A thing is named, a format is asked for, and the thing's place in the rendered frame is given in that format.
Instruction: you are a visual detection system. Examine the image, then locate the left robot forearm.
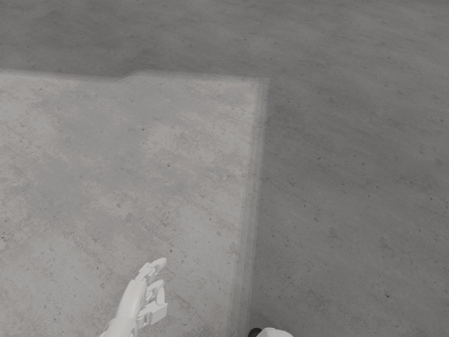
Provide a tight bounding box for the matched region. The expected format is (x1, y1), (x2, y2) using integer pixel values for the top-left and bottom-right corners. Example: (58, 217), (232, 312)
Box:
(98, 317), (138, 337)

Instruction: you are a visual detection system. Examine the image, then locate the robot left hand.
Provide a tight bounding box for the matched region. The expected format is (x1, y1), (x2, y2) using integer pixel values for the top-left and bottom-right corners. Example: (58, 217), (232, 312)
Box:
(114, 258), (168, 330)

